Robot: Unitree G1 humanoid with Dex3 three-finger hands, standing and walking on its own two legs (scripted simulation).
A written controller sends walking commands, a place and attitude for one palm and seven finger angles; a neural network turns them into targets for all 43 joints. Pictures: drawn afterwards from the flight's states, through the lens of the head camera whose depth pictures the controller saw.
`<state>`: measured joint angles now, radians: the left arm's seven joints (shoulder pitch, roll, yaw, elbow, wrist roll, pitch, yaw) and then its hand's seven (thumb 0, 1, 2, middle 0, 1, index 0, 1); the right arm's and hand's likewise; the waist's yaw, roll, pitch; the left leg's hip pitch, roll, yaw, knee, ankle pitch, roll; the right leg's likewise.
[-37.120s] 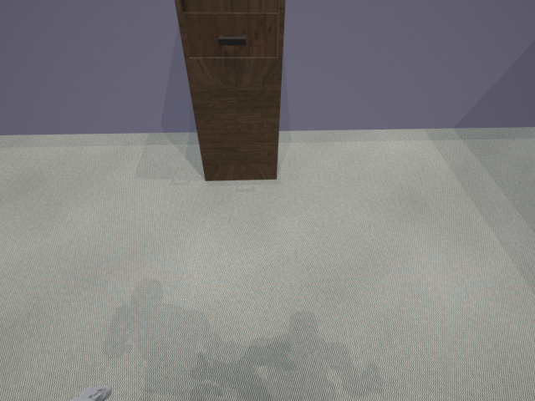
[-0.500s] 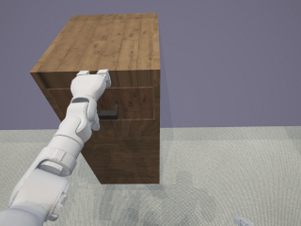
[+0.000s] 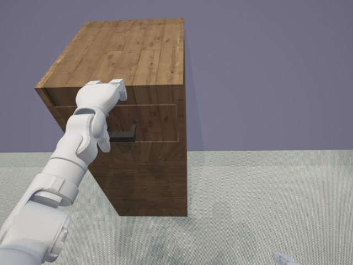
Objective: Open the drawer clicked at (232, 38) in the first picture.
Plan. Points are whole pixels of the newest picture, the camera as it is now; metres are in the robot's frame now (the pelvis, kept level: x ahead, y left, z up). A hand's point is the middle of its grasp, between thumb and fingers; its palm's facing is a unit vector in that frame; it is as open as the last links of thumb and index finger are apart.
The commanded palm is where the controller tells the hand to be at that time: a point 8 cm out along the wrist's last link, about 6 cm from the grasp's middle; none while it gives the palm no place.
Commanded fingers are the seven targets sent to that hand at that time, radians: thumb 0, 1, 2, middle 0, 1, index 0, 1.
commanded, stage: draw the hand back to the body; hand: left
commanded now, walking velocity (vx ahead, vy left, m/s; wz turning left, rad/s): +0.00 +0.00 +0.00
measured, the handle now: (119, 132) +0.49 +0.21 +0.00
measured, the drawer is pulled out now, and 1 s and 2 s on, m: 0.00 0.00 0.00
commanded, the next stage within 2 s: step back with the hand held close in 1.54 s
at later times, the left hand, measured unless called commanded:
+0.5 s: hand (77, 154) +0.31 +0.22 +0.13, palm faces +0.03 -0.07 -1.00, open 13.8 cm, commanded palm +0.28 +0.23 +0.19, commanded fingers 0.00 -0.50 0.30 -0.30 -1.20 -0.30 -1.20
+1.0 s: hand (48, 180) +0.23 +0.22 +0.17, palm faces +0.28 -0.91 -0.30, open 11.7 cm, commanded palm +0.17 +0.27 +0.19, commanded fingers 0.00 0.34 0.66 -0.24 -0.66 -0.24 -0.66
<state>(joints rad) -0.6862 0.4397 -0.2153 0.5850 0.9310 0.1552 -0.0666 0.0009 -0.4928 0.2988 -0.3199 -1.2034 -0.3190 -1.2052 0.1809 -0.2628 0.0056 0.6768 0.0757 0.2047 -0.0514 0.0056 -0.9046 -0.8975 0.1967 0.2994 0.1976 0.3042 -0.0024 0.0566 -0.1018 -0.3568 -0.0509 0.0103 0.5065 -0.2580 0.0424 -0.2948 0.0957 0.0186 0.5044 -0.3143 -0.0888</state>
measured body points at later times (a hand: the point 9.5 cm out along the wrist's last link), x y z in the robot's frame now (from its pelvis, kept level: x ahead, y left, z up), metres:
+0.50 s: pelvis -0.01 +0.00 +0.00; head -0.02 -0.04 +0.45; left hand +0.30 +0.22 +0.18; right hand +0.22 -0.21 -0.09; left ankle -0.01 +0.10 -0.73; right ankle -0.04 -0.06 -0.73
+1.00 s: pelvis -0.01 +0.01 +0.01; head -0.02 -0.01 +0.46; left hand +0.20 +0.27 +0.19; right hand +0.16 -0.23 -0.09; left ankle -0.01 +0.10 -0.73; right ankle -0.04 -0.06 -0.73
